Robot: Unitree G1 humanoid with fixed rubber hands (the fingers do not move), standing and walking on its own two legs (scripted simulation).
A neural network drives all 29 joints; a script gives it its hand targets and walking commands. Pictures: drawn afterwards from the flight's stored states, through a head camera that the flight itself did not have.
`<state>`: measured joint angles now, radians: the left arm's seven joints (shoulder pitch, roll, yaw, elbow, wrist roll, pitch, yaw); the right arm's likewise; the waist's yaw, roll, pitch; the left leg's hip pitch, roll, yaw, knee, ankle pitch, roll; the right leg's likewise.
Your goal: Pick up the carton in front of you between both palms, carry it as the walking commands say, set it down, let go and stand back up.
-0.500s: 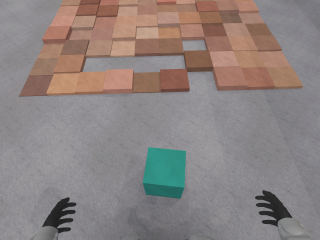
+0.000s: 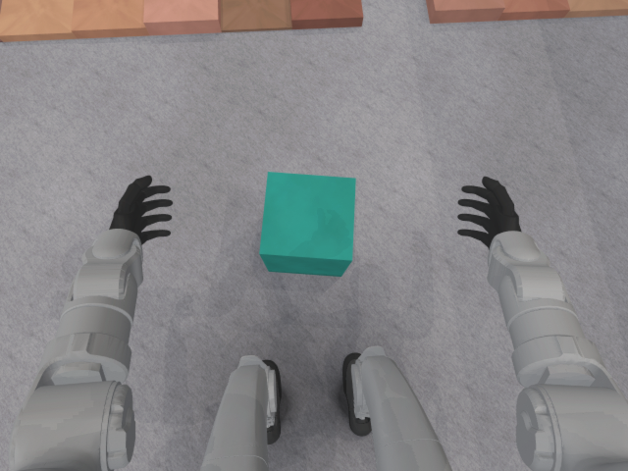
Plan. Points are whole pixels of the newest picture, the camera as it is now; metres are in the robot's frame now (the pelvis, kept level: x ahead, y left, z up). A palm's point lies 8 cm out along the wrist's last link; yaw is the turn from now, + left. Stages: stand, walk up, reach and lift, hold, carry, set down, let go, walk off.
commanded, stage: reach and lift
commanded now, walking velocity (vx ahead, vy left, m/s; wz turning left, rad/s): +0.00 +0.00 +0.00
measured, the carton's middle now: (308, 229) +0.53 -0.02 -0.57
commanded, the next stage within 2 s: none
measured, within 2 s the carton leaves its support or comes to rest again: neither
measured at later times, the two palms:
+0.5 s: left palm (188, 137) +0.57 +0.17 -0.14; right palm (434, 156) +0.52 -0.21 -0.15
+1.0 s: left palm (221, 203) +0.55 +0.17 -0.38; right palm (402, 212) +0.50 -0.22 -0.38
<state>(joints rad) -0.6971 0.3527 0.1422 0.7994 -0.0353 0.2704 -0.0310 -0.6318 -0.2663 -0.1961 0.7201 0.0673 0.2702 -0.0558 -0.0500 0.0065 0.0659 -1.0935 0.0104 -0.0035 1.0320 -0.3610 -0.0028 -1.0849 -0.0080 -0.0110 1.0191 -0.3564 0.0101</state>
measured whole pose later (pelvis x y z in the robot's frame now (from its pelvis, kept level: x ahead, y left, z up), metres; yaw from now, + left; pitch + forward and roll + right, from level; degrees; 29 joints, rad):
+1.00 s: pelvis +0.00 +0.00 -0.21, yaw -3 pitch +55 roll -2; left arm -1.31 0.41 0.13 0.97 -0.10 0.09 0.07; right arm -1.20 -0.23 -0.27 0.83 0.13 0.09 -0.14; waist -0.06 0.00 0.02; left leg -2.15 -0.02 -0.06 1.79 -0.58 -0.03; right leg -2.16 0.04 0.02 1.78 -0.53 0.05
